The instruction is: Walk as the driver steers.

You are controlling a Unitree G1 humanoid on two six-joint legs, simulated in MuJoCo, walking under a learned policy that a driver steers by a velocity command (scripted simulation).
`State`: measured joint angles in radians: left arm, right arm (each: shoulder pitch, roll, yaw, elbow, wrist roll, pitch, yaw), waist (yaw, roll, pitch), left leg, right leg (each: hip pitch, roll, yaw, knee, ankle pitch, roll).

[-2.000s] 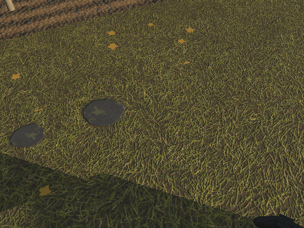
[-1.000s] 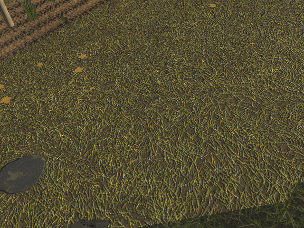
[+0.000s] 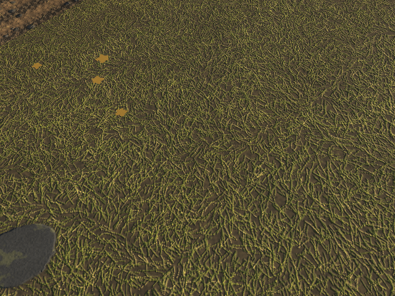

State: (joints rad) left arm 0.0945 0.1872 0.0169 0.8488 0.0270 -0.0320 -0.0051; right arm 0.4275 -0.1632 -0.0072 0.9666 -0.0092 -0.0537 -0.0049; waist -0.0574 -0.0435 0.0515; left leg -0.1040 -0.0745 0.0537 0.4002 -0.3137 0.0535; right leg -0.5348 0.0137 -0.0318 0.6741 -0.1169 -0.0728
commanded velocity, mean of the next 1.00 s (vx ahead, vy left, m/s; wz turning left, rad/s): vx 0.68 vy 0.00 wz -0.09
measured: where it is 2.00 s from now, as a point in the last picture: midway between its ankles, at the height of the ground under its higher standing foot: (228, 236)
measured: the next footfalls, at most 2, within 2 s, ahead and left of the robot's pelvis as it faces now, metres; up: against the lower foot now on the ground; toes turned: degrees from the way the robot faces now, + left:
right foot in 0.04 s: +0.16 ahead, -0.06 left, +0.00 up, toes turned +0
left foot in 0.42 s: +0.10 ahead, +0.14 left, +0.00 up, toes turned +3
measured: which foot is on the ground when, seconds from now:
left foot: down 0.00-0.06, up 0.08-0.40, down 0.42-0.92, up 0.94-1.00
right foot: up 0.00-0.02, down 0.04-0.42, up 0.44-0.88, down 0.90-1.00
